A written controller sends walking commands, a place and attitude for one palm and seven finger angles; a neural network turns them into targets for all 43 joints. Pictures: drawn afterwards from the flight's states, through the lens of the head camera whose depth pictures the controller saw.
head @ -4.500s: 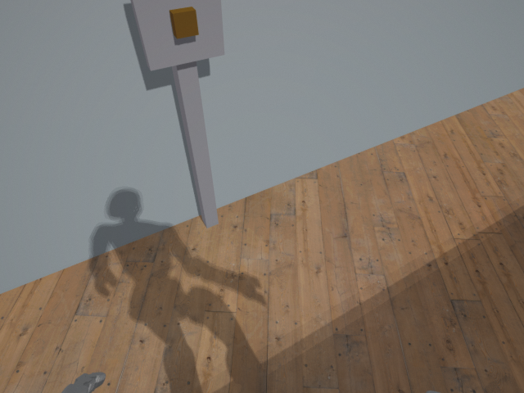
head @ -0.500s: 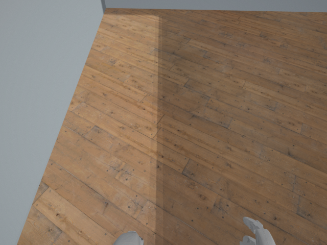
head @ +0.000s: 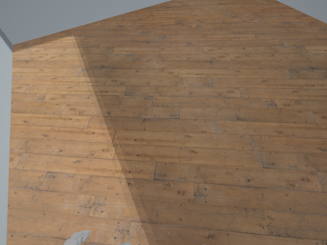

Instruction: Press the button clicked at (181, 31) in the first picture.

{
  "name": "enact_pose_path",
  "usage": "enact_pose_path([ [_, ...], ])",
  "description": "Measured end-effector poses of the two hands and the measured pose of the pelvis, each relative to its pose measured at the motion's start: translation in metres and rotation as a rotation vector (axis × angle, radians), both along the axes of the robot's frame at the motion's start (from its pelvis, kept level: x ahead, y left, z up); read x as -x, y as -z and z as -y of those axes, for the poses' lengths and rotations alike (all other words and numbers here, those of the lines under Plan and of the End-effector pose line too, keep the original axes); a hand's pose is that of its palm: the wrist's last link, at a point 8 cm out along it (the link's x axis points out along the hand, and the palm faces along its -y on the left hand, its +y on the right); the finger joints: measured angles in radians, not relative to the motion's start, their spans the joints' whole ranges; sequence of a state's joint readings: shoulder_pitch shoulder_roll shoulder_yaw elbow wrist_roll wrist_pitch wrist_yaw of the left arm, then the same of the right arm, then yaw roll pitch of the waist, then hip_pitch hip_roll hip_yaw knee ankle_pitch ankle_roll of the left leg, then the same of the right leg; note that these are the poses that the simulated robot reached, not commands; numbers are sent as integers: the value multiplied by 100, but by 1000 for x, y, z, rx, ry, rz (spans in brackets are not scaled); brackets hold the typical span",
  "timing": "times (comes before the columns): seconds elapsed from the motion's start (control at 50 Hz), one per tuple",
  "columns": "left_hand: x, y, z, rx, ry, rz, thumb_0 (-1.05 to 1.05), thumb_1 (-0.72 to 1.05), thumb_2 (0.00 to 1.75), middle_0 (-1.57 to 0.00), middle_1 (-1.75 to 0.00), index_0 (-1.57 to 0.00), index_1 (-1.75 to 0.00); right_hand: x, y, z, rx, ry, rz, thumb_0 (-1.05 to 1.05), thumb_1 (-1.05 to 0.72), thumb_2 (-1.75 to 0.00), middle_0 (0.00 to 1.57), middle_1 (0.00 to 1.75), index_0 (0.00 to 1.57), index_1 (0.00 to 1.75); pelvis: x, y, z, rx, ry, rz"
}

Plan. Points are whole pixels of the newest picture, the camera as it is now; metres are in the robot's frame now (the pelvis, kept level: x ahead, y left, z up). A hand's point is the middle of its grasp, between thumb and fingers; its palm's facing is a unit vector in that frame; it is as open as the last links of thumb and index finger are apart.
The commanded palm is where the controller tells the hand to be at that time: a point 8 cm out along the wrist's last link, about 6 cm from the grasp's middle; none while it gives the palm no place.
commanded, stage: walk to a spot facing it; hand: left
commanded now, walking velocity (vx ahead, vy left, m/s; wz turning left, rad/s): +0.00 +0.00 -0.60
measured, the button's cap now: out of the picture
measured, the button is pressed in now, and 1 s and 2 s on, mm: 0 0 0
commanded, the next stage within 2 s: turn to face it in 1.30 s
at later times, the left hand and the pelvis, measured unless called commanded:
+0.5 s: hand out of the picture +0.11 +0.19 -0.15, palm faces -0.19 -0.96 -0.22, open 7.4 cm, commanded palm none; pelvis +0.00 +0.01 +0.02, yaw -15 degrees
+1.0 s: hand (131, 220) +0.20 +0.12 -0.14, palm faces -0.57 -0.78 -0.25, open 7.4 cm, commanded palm none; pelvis +0.00 +0.01 +0.00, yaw -36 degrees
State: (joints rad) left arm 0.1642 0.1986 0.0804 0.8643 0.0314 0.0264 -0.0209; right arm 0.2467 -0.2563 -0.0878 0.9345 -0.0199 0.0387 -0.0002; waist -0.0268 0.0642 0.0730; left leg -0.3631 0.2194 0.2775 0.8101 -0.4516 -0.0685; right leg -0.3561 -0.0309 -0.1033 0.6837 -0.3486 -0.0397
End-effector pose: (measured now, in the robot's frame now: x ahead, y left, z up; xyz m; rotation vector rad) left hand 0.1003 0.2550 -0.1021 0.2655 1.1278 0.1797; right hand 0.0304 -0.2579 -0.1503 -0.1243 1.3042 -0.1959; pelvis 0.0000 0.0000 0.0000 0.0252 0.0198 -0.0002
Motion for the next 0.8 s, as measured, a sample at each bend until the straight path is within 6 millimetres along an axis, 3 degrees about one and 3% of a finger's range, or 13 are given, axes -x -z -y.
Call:
enact_pose_path([
  [0.1, -12, -12, 21, -12, 41, -7, 1, 90, 90, -20, -30, -20, -30, 9, -8, 13, -4, 52, -29, 1, -91, -90, 20, 30, 20, 30, -4, -12, 12, -14, 58, 0],
  [0.28, -20, -7, 42, 33, 111, -46, 1, 90, 90, -20, -30, -20, -30, -4, -23, 14, 7, 112, 53, 1, -91, -90, 20, 30, 20, 30, -6, -19, 17, -1, 146, -5],
  [0.4, -15, 6, 34, 58, 140, -90, 1, 90, 90, -20, -30, -20, -30, -20, -35, 8, 42, 135, 117, 1, -91, -90, 20, 30, 20, 30, -4, -18, 5, 15, 211, -11],
  [0.52, -14, 24, 7, 73, 174, -145, 1, 90, 90, -20, -30, -20, -30, -27, -50, -8, 100, 168, 188, 1, -91, -90, 20, 30, 20, 30, -2, -13, -19, 29, 281, -26],
  [0.58, -21, 31, -6, 80, 202, -160, 1, 90, 90, -20, -30, -20, -30, -15, -56, -19, 126, 188, 196, 1, -91, -90, 20, 30, 20, 30, 0, -12, -30, 28, 319, -17],
  [0.68, -37, 23, -17, 75, 275, -172, 1, 90, 90, -20, -30, -20, -30, 16, -65, -34, 136, 256, 162, 1, -91, -90, 20, 30, 20, 30, -2, -21, -40, 52, 395, -10],
  [0.8, -62, 17, -8, 54, 368, -175, 1, 91, 90, -20, -30, -19, -30, 60, -60, -44, 116, 369, 121, 1, -91, -90, 20, 30, 21, 30, -2, -23, -41, 65, 474, -9],
])
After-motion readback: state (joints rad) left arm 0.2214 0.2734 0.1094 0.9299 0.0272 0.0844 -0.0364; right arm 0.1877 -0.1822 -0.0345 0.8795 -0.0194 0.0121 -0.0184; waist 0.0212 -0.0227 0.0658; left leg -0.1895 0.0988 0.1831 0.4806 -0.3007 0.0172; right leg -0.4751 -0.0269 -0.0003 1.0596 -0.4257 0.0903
